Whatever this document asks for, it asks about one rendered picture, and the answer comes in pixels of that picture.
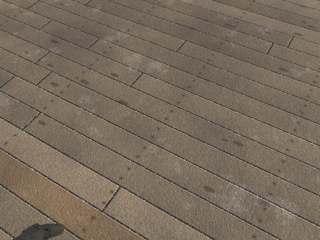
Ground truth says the left robot hand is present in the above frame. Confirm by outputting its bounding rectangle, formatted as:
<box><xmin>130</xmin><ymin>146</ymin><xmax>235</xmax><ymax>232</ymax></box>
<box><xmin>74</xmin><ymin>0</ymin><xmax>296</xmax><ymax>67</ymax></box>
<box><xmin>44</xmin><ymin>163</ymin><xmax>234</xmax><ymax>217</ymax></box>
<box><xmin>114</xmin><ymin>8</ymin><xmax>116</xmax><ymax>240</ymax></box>
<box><xmin>13</xmin><ymin>223</ymin><xmax>65</xmax><ymax>240</ymax></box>

